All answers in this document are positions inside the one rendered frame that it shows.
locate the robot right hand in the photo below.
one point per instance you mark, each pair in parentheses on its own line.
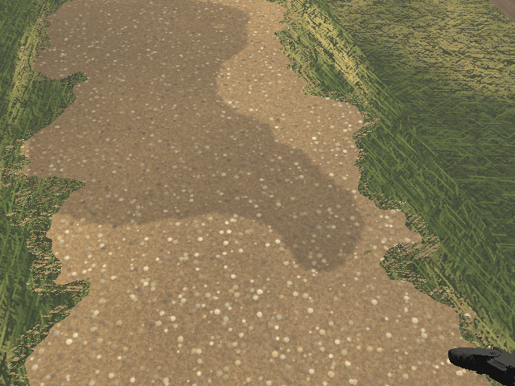
(497,363)

